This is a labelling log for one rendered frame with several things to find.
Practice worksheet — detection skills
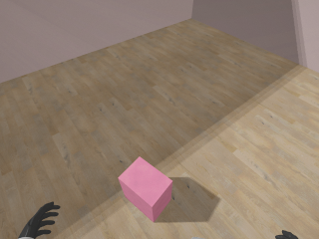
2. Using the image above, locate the robot left hand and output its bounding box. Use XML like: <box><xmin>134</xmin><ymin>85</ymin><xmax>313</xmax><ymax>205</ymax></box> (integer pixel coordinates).
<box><xmin>18</xmin><ymin>201</ymin><xmax>61</xmax><ymax>239</ymax></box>

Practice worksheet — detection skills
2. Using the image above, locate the carton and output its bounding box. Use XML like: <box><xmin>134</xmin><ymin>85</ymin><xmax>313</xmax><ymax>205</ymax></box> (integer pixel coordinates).
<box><xmin>118</xmin><ymin>156</ymin><xmax>172</xmax><ymax>222</ymax></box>

